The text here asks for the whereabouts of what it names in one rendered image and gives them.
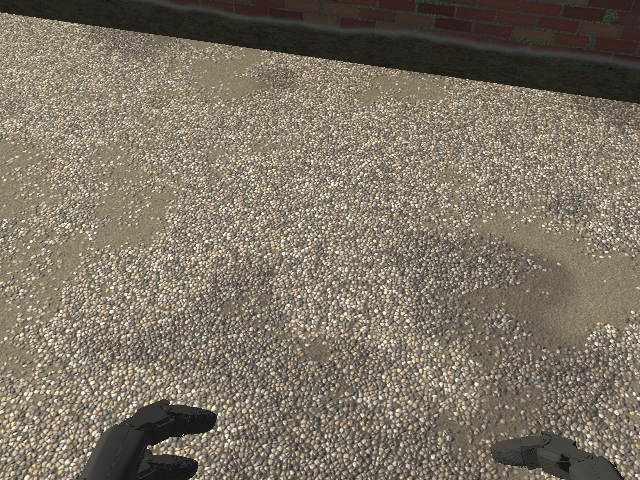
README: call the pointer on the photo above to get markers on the left robot hand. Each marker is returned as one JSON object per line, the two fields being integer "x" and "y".
{"x": 121, "y": 452}

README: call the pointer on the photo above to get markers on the right robot hand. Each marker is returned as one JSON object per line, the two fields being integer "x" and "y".
{"x": 556, "y": 455}

